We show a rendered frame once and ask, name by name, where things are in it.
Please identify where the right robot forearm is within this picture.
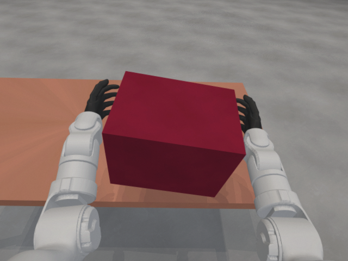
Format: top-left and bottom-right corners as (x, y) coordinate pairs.
(243, 128), (324, 258)

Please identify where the carton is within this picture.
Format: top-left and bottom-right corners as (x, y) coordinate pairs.
(102, 71), (246, 197)

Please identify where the left robot forearm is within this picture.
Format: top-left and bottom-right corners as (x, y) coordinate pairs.
(34, 111), (103, 249)

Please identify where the robot left upper arm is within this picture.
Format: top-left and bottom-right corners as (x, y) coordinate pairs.
(7, 204), (101, 261)

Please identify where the robot right hand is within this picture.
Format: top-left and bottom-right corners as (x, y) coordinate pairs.
(236, 95), (262, 134)

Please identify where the robot left hand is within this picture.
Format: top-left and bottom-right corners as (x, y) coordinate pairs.
(84, 79), (119, 119)

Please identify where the table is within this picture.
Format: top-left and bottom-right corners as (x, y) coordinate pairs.
(0, 78), (263, 209)

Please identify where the robot right upper arm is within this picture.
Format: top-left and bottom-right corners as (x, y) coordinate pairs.
(256, 217), (333, 261)

